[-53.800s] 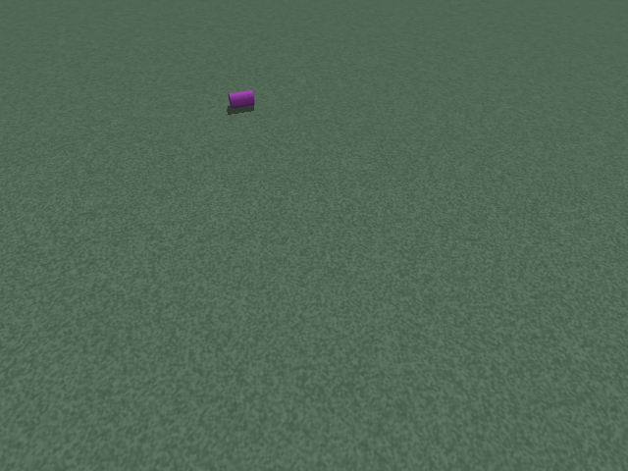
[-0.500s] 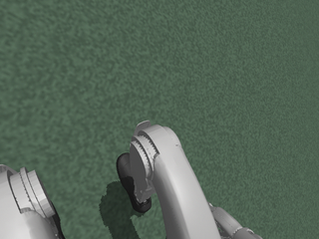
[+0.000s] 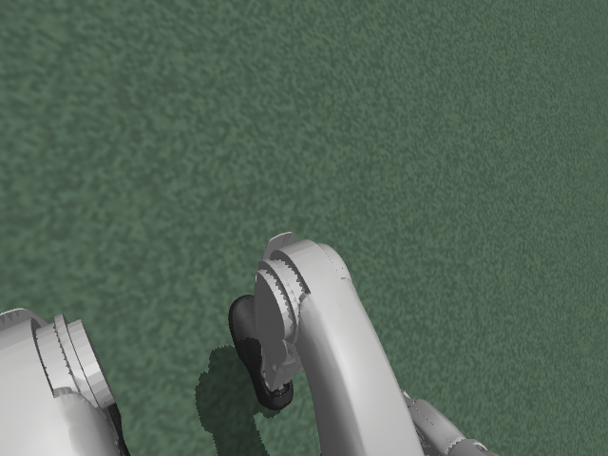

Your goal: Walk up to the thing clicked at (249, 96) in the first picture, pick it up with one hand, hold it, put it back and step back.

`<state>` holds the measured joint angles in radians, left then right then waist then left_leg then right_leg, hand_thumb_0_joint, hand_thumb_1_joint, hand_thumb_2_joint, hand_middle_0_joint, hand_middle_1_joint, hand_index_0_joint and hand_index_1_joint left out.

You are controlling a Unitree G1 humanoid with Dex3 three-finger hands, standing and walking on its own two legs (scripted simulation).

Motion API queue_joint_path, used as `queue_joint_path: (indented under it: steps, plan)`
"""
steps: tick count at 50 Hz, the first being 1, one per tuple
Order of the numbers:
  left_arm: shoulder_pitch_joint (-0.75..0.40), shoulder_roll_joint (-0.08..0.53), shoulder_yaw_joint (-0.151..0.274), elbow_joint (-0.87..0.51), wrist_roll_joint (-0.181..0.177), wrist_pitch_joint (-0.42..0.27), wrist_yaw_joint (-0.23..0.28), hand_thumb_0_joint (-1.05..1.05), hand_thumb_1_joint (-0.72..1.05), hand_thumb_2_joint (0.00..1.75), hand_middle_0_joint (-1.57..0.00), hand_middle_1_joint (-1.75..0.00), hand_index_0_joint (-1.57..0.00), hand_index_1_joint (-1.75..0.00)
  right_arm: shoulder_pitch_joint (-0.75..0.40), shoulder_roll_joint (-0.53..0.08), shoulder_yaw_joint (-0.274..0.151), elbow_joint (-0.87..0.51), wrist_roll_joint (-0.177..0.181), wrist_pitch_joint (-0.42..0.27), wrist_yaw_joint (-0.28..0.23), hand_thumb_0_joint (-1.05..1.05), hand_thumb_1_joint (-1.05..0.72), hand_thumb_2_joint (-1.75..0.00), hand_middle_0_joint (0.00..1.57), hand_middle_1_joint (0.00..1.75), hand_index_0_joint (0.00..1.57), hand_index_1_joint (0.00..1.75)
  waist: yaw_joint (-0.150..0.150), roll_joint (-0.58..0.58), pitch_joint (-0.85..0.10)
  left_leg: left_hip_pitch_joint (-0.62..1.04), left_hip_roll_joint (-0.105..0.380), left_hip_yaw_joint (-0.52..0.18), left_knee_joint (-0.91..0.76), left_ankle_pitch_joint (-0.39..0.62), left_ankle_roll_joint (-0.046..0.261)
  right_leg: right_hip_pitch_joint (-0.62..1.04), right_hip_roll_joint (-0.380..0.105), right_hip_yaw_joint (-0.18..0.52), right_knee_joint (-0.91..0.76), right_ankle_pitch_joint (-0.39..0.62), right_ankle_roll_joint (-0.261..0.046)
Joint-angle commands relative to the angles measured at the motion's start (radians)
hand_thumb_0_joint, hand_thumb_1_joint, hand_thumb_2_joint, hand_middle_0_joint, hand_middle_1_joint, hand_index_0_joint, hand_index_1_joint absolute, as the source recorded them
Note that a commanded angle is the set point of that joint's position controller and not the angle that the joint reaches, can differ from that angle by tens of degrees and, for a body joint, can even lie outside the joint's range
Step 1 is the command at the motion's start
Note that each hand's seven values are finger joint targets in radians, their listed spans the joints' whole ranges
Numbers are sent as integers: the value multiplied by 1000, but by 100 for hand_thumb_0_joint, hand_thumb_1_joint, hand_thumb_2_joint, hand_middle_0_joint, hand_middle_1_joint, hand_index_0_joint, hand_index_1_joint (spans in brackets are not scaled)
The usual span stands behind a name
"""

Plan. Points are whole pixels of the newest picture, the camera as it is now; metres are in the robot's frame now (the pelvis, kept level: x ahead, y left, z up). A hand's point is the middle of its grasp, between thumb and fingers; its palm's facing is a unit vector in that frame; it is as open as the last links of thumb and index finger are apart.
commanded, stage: withdraw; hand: left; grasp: from above
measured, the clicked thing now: out of the picture +0.46 +0.40 -0.27
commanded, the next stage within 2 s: home in 0.66 s
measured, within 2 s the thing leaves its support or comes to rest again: neither
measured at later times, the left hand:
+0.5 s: hand out of the picture +0.42 +0.39 -0.10, palm faces -0.44 -0.14 -0.89, open 14.0 cm
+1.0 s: hand out of the picture +0.40 +0.38 -0.11, palm faces -0.37 -0.24 -0.90, open 11.7 cm
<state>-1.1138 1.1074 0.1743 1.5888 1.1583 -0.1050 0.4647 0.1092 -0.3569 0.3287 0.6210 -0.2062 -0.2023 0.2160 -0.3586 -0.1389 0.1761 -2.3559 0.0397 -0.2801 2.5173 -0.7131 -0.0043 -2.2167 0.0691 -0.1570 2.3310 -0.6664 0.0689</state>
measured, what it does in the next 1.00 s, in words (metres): stands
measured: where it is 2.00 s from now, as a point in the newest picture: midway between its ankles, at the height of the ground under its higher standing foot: (194, 411)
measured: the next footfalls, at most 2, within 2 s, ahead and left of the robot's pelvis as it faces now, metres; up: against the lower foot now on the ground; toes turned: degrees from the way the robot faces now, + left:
none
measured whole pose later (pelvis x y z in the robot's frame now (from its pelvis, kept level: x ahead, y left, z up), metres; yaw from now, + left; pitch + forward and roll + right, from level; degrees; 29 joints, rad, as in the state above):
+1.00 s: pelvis -0.01 +0.00 +0.04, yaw +6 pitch +34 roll -11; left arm -0.76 0.80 0.18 0.97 1.05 -0.22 0.11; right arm 0.23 -0.28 0.09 0.62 -0.08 0.09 0.11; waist -0.18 0.01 -0.01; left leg -2.31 0.01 -0.16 2.34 -0.64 0.01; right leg -2.19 0.01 -0.08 2.23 -0.65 0.06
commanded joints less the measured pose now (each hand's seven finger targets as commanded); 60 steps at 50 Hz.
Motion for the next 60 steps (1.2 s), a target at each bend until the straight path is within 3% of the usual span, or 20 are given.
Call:
queue_joint_path:
  steps: [1,5,7,13,15,20,22,27,31,32,36,38,40,44,46,49,51,53,56,60]
  plan:
    - [-180,309,14,-290,13,0,-52,0,-56,101,-6,-99,-5,-100,177,-315,-152,15,19,44,-12,0,-90,-90,20,30,20,30,39,724,-823,665,32,121,-293,375,-13,338,23,-107,-158,311,-99]
    - [-64,223,9,-471,9,-9,-193,0,-55,101,-7,-99,-6,-100,190,-295,-215,-21,47,110,-11,0,-90,-90,20,30,20,30,94,690,-872,649,16,153,-305,395,-3,355,14,-76,-195,312,-108]
    - [-32,126,-28,-527,-11,-13,-263,0,-53,101,-7,-98,-6,-99,210,-283,-243,-28,63,144,-17,0,-90,-90,20,30,20,30,88,611,-846,603,6,160,-314,356,4,350,9,-69,-218,292,-112]
    - [-94,10,-87,-657,-61,-44,-375,0,-50,100,-7,-97,-7,-98,252,-242,-292,-29,103,219,-63,0,-89,-90,20,30,20,30,73,452,-812,543,-9,163,-371,220,21,340,0,-39,-289,194,-110]
    - [-116,-13,-101,-643,-68,-57,-375,0,-50,100,-7,-98,-7,-98,245,-235,-294,-30,109,228,-81,0,-89,-90,20,30,20,30,67,402,-772,534,-12,154,-380,170,26,297,-2,-39,-308,150,-113]
    - [-194,-2,-117,-530,-27,-87,-325,0,-49,100,-7,-98,-7,-99,226,-202,-273,-7,109,239,-110,0,-88,-90,20,30,20,30,70,423,-769,550,-14,163,-413,150,28,279,-9,-25,-299,153,-103]
    - [-244,-6,-131,-469,-6,-94,-301,0,-50,100,-7,-99,-7,-99,227,-203,-257,-4,104,237,-114,0,-88,-90,20,30,20,30,43,452,-753,566,-11,151,-423,151,25,251,-13,-32,-280,165,-103]
    - [-357,122,-88,-395,59,-104,-246,0,-49,99,-9,-98,-9,-98,206,-217,-227,-19,86,235,-128,0,-88,-90,20,30,20,30,48,514,-788,570,-16,163,-414,133,23,236,-15,-31,-260,150,-106]
    - [-327,188,-50,-353,80,-93,-245,0,-45,95,-14,-93,-14,-94,215,-228,-219,-48,80,241,-130,0,-89,-90,20,30,20,30,62,539,-850,593,-15,181,-402,177,22,286,-13,-23,-256,174,-104]
    - [-297,205,-39,-345,81,-86,-250,0,-44,94,-16,-92,-15,-92,215,-234,-221,-50,81,245,-132,0,-89,-90,20,30,20,30,86,552,-881,609,-17,184,-404,204,20,289,-14,-22,-252,191,-106]
    - [-179,169,-33,-356,52,-72,-296,0,-39,89,-20,-86,-20,-87,239,-234,-239,-63,83,260,-130,0,-89,-90,20,30,20,30,96,510,-860,580,-22,188,-405,225,20,312,-15,-28,-266,192,-108]
    - [-137,133,-40,-413,27,-82,-324,0,-36,87,-21,-85,-21,-85,257,-230,-249,-63,84,266,-130,0,-89,-89,20,30,20,30,96,492,-863,571,-25,192,-399,238,21,340,-15,-32,-277,196,-106]
    - [-103,103,-35,-483,-6,-100,-342,0,-20,96,-25,-69,-23,-69,269,-233,-267,-56,88,270,-130,0,-88,-90,20,30,20,30,102,482,-882,580,-27,192,-387,267,18,341,-18,-33,-277,213,-105]
    - [-23,134,71,-701,-70,-136,-332,0,12,87,-22,-49,-20,-50,279,-230,-308,-53,101,273,-124,0,-89,-90,20,30,20,30,180,558,-1022,700,-32,188,-415,314,7,357,-30,-25,-275,232,-113]
    - [-7,119,99,-847,-113,-133,-313,0,28,81,-20,-40,-19,-41,272,-211,-337,-58,119,272,-121,0,-89,-90,20,30,20,30,214,591,-1136,793,-28,194,-448,339,10,382,-34,-10,-288,257,-110]
    - [66,49,112,-944,-197,-90,-290,0,52,80,-19,-32,-18,-32,263,-187,-378,-48,143,264,-123,0,-90,-90,20,30,20,30,239,567,-1158,832,-26,206,-516,294,19,409,-36,13,-348,240,-108]
    - [106,-17,95,-1005,-259,-48,-292,0,68,86,-20,-33,-20,-33,256,-165,-395,-44,160,260,-130,0,-90,-90,20,30,20,30,248,569,-1174,857,-22,194,-590,228,24,417,-36,22,-380,209,-102]
    - [266,-150,41,-942,-329,9,-316,0,79,88,-20,-32,-20,-32,235,-155,-404,-31,175,255,-136,0,-90,-90,20,30,20,30,236,487,-1019,806,-18,172,-664,134,32,414,-32,18,-425,158,-96]
    - [357,-228,-6,-1055,-431,77,-374,0,86,89,-20,-30,-20,-30,196,-143,-410,-40,193,245,-152,0,-90,-90,20,30,20,30,245,435,-981,831,-12,151,-742,70,38,462,-31,26,-483,124,-95]
    - [506,-324,-50,-1174,-582,148,-431,0,90,90,-20,-30,-20,-30,136,-122,-407,-73,213,223,-173,0,-90,-90,20,30,20,30,244,320,-907,858,-9,169,-802,85,44,578,-35,44,-597,135,-88]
